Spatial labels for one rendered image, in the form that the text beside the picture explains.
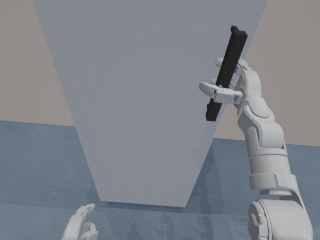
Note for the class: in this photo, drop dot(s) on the right robot hand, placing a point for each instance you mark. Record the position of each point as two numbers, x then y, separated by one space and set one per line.
248 85

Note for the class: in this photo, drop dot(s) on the right robot forearm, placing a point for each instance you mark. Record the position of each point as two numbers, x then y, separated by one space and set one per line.
267 153

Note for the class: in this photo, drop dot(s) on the left robot hand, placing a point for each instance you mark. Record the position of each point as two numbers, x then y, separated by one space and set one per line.
76 228

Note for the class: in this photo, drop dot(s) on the right robot upper arm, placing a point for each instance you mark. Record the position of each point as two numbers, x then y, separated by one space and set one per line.
278 220

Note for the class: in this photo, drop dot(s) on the handle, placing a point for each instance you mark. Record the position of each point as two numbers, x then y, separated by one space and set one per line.
233 52

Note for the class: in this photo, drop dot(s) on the fridge door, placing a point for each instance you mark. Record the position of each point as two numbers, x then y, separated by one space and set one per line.
130 72

